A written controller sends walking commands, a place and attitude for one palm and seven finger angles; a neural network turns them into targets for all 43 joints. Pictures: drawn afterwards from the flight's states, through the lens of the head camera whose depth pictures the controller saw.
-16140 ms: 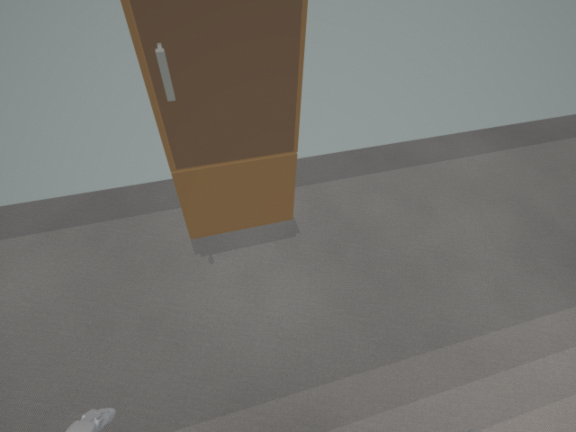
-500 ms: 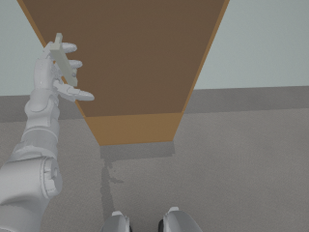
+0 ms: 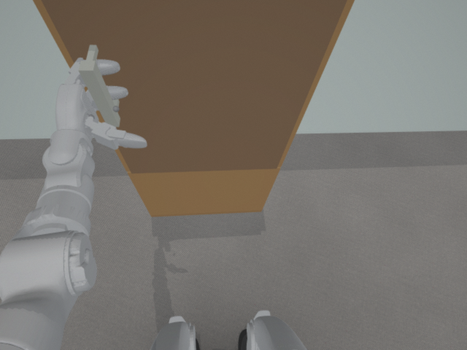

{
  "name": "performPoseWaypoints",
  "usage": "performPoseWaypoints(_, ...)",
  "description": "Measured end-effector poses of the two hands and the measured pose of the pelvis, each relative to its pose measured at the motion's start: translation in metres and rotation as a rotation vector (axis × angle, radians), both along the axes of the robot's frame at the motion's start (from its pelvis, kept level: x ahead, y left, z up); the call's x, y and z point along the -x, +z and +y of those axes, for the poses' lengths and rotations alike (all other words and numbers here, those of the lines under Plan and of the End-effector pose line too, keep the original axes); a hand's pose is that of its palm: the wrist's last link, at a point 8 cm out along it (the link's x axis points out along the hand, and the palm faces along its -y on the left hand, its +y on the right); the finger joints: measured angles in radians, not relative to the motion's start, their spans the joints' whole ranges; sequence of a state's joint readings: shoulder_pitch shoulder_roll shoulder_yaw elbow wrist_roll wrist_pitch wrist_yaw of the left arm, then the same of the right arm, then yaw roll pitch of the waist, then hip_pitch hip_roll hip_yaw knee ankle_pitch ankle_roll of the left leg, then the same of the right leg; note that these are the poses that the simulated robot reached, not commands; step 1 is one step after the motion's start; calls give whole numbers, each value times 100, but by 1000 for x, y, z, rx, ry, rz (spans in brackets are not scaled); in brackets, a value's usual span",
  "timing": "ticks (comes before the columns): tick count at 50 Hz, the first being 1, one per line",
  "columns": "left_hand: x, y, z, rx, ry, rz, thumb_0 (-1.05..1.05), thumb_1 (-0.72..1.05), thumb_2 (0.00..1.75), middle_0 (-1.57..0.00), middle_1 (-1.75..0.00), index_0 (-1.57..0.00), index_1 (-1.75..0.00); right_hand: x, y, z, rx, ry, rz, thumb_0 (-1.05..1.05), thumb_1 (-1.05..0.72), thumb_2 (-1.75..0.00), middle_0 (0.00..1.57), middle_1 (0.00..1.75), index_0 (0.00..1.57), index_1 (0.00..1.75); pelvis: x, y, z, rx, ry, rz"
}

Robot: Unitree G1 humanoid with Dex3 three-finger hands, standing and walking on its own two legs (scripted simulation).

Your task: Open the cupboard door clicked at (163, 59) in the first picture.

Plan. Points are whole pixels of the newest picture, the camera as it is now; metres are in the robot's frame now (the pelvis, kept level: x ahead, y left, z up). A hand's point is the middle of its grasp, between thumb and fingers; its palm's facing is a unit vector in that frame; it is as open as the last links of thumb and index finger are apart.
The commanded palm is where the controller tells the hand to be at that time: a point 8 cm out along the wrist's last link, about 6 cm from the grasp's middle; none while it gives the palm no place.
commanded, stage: close the thumb around the handle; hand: left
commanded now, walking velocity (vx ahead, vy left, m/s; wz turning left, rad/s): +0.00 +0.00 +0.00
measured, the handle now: (103, 88) +0.55 +0.19 +0.07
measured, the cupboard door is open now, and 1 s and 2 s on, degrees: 0 0 41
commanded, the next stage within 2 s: pull the door open along its arc in 0.80 s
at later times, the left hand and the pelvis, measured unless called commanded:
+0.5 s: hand (116, 108) +0.50 +0.17 +0.07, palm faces +0.00 -1.00 -0.01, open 9.5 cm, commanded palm +0.48 +0.21 +0.08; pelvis +0.00 +0.01 +0.00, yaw -1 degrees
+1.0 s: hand (116, 109) +0.50 +0.17 +0.07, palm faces +0.01 -1.00 -0.02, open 5.4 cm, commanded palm +0.47 +0.21 +0.08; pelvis +0.00 +0.01 +0.00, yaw -1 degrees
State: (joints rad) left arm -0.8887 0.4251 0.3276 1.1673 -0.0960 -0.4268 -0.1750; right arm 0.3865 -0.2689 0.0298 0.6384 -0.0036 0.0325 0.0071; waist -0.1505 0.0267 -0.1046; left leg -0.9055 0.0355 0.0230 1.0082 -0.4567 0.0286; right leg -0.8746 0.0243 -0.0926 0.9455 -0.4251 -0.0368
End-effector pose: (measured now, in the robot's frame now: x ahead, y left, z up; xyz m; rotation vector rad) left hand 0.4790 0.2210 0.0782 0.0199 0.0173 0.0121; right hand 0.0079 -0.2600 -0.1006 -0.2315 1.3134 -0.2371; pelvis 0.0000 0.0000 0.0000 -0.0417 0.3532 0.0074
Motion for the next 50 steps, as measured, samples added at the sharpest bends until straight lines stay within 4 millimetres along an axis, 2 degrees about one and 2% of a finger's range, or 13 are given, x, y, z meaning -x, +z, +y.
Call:
performPoseWaypoints(9,-2,-1,0,4,-5,3,-2,-49,31,-30,-121,-31,-122,2,0,5,-4,-10,9,0,-91,-90,20,30,20,30,-2,0,4,2,-5,1)
performPoseWaypoints(14,-2,-3,0,2,-10,13,-2,-37,36,-31,-122,-32,-123,4,1,8,-7,-15,9,0,-91,-90,20,30,20,30,-2,1,5,4,-6,0)
performPoseWaypoints(21,-4,-3,0,5,-8,4,-1,-6,49,-33,-125,-34,-125,6,1,10,-5,-20,12,0,-91,-90,20,30,20,30,-2,0,8,5,-9,3)
performPoseWaypoints(33,-3,-4,2,6,-4,6,0,58,76,-38,-132,-38,-132,5,1,12,-4,-26,11,0,-91,-90,20,30,20,30,-4,1,9,5,-13,0)
performPoseWaypoints(38,-2,-3,1,6,-4,5,0,77,84,-39,-134,-39,-133,5,1,11,-6,-21,14,0,-91,-90,20,30,20,30,-3,1,9,6,-10,-1)
performPoseWaypoints(50,-2,-4,0,5,-1,3,0,77,83,-39,-135,-38,-135,3,0,8,-3,-15,12,0,-91,-90,20,30,20,30,-2,0,7,4,-9,3)
